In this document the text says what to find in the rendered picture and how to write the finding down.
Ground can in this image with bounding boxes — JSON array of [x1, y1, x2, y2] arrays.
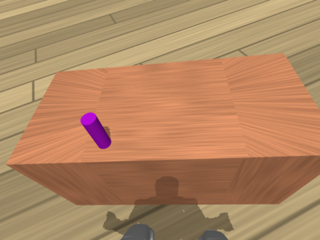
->
[[80, 112, 111, 149]]

